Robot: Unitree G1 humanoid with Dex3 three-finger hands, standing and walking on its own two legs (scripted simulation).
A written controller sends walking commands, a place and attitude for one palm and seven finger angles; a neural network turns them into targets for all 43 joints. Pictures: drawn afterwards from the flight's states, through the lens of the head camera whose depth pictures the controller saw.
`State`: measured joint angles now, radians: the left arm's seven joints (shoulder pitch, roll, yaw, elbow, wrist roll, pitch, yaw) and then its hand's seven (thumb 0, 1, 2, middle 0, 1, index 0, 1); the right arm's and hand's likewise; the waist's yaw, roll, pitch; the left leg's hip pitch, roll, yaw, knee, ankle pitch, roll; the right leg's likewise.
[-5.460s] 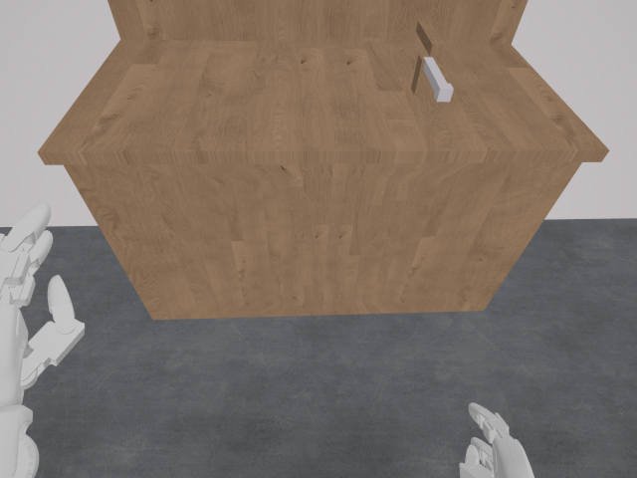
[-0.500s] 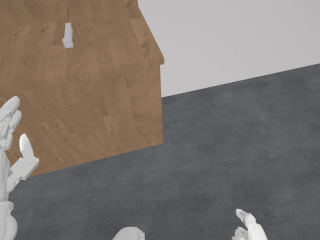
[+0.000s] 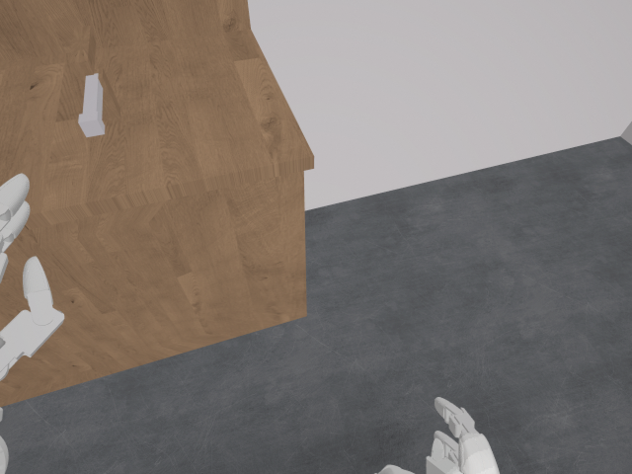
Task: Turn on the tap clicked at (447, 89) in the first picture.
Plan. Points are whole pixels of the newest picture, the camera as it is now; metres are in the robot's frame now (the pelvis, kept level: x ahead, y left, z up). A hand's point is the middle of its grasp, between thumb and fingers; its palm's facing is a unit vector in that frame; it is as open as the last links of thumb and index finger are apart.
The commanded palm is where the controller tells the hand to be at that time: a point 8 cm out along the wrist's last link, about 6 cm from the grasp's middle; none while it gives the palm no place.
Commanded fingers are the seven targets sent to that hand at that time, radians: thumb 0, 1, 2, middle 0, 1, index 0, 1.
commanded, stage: take the last steps up to it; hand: left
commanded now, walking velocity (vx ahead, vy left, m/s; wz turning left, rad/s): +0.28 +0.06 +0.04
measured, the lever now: (92, 124) +0.59 +0.41 +0.10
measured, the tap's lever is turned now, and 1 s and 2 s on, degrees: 0 0 0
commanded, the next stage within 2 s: come to a stop and stand still in 0.50 s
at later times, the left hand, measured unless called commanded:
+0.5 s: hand (96, 209) +0.33 +0.25 +0.18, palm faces +0.44 -0.81 -0.38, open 7.4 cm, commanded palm +0.27 +0.29 +0.18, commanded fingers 0.00 0.90 0.90 -0.20 -0.30 -0.20 -0.30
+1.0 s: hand (146, 200) +0.36 +0.22 +0.16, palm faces +0.38 -0.80 -0.46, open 7.4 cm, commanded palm +0.30 +0.27 +0.18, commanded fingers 0.00 0.90 0.90 -0.20 -0.30 -0.20 -0.30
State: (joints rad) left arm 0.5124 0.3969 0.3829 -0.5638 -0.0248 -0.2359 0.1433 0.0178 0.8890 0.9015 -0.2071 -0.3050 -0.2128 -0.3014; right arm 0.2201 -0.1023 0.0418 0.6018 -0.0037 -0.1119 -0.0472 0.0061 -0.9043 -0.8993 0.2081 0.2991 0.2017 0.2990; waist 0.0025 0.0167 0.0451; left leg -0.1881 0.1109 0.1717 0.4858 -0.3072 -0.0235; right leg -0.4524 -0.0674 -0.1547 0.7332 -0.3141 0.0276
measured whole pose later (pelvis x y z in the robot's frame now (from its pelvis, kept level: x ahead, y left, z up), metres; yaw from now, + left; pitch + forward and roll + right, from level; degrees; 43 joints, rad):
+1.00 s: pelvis +0.15 -0.02 +0.00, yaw +2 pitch +1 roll +1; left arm 0.53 0.38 0.37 -0.58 -0.02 -0.20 0.17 0.02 0.89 0.90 -0.21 -0.31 -0.22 -0.30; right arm 0.14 -0.24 -0.01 0.57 -0.01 -0.03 -0.08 0.01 -0.91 -0.90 0.20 0.30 0.20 0.30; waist -0.02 -0.02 0.09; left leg -0.30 0.02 0.06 0.64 -0.34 -0.04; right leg -0.32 -0.05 -0.14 0.54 -0.23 -0.04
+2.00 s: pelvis +0.17 +0.02 +0.00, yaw +1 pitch +0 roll -1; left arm 0.40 0.35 0.35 -0.43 -0.04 -0.21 0.11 0.02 0.89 0.90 -0.21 -0.30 -0.21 -0.30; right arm 0.21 -0.21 0.02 0.56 -0.01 -0.09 -0.04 0.01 -0.91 -0.90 0.21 0.30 0.20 0.30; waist 0.03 -0.03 0.02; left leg -0.17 0.00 0.09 0.46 -0.28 0.04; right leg -0.22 0.00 -0.02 0.40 -0.18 0.01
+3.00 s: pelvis +0.18 +0.03 +0.00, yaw +3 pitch +0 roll -1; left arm 0.44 0.34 0.33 -0.42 -0.03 -0.18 0.13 0.02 0.89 0.90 -0.21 -0.30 -0.21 -0.30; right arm 0.24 -0.20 0.01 0.59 -0.01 -0.07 -0.06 0.01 -0.90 -0.90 0.21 0.30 0.20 0.30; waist 0.02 0.00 -0.02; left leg -0.19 -0.01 0.06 0.52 -0.33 0.05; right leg -0.23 -0.02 -0.04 0.48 -0.24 0.01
